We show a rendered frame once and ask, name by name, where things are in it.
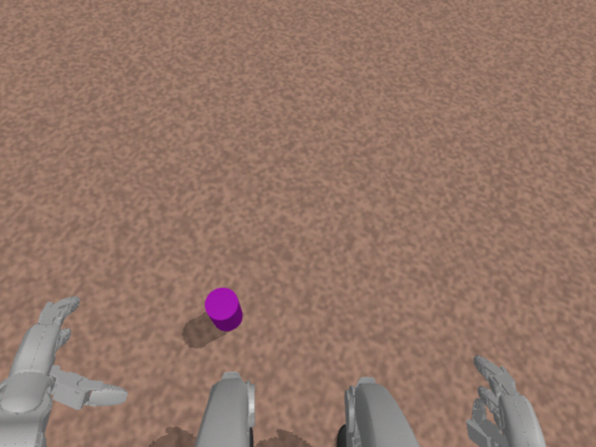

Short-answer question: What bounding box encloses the right robot hand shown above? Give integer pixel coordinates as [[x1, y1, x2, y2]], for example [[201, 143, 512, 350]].
[[467, 355, 547, 447]]

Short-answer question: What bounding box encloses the can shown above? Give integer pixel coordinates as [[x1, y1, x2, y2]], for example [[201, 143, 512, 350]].
[[205, 288, 243, 332]]

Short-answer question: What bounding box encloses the left robot hand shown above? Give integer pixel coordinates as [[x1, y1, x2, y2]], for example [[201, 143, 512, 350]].
[[8, 296, 128, 410]]

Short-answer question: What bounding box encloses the left robot arm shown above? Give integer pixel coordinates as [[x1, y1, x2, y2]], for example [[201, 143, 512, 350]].
[[0, 372, 53, 447]]

